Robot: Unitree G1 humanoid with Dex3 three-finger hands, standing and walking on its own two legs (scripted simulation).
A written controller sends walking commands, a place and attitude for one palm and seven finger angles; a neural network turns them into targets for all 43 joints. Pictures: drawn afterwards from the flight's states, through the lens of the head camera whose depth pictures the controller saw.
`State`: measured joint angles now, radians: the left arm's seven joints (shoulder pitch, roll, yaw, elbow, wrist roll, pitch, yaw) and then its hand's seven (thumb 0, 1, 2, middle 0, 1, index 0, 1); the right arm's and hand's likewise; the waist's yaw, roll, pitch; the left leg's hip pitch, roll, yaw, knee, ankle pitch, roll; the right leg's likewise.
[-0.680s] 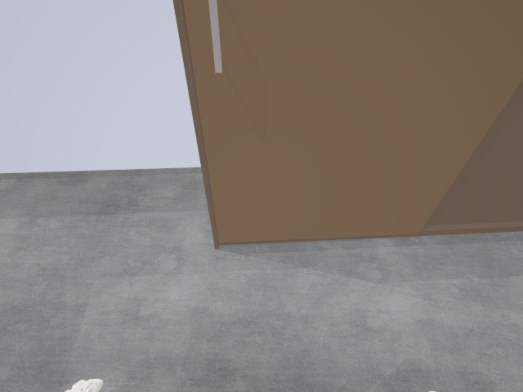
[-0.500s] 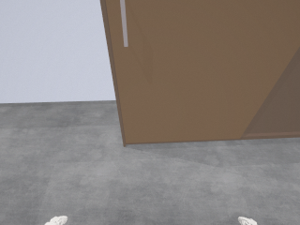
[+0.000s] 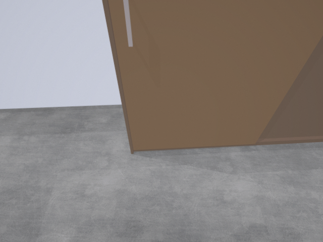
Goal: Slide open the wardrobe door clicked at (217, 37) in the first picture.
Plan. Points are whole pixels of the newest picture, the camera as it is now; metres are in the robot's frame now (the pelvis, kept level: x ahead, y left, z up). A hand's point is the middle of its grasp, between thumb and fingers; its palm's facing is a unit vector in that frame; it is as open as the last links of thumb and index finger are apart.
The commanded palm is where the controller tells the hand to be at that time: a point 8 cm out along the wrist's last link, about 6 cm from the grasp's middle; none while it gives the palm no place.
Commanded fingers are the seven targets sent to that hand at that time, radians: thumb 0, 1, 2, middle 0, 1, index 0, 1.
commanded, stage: stand and wait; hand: left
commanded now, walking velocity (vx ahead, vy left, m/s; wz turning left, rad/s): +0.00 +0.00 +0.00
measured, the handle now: (128, 17) +0.82 +0.18 +0.20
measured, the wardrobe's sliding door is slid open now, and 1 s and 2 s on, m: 0.00 0.00 0.00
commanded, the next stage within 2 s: look at it before walking up in 0.26 s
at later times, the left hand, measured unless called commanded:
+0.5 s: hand out of the picture +0.08 +0.24 -0.15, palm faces -0.03 -0.94 -0.33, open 7.4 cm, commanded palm none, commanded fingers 0.00 0.90 0.90 -0.20 -0.30 -0.20 -0.30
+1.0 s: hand out of the picture +0.07 +0.24 -0.15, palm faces -0.03 -0.94 -0.34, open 7.4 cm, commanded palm none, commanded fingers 0.00 0.90 0.90 -0.20 -0.30 -0.20 -0.30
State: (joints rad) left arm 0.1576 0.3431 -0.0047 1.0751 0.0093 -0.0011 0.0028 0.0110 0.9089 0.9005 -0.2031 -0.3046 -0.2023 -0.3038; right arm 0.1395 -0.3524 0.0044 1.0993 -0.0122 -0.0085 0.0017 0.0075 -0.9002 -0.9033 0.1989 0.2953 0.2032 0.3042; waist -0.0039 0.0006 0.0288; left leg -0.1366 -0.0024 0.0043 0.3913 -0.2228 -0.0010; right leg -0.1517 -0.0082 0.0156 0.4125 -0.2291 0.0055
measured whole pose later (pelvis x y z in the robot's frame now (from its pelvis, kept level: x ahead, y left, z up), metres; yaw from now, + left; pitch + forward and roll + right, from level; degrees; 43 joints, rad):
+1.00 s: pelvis +0.00 +0.00 +0.00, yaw +0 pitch -2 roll +0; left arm 0.14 0.34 -0.01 1.09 0.01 -0.01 0.00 0.01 0.91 0.90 -0.20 -0.30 -0.20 -0.30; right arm 0.11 -0.34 0.01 1.11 -0.01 -0.02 0.00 0.01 -0.90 -0.90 0.20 0.30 0.20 0.30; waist 0.00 0.00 0.03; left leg -0.12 0.01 0.00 0.35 -0.20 -0.01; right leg -0.13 0.00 0.02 0.36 -0.20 0.00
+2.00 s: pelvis +0.20 -0.01 -0.01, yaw +6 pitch -1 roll -2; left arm 0.23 0.16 0.06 1.04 0.03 -0.05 0.03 0.01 0.94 0.90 -0.20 -0.30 -0.20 -0.30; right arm 0.34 -0.16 -0.06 1.11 -0.03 -0.01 0.00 0.01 -0.91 -0.90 0.19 0.29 0.20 0.30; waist -0.04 0.02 0.04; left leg -0.46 0.10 0.06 1.12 -0.38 0.02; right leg -0.27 -0.03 -0.16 0.53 -0.24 -0.03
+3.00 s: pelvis +0.33 +0.02 -0.02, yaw +7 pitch -1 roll +0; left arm 0.19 0.17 0.05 0.98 0.03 0.03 0.03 0.01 0.91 0.90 -0.20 -0.30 -0.20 -0.30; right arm 0.20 -0.20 -0.05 0.99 -0.02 0.01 0.00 0.00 -0.91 -0.90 0.19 0.29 0.20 0.30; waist 0.02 0.00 0.02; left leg -0.20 0.03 0.03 0.56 -0.38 -0.02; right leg -0.39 -0.07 -0.09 0.53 -0.14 0.00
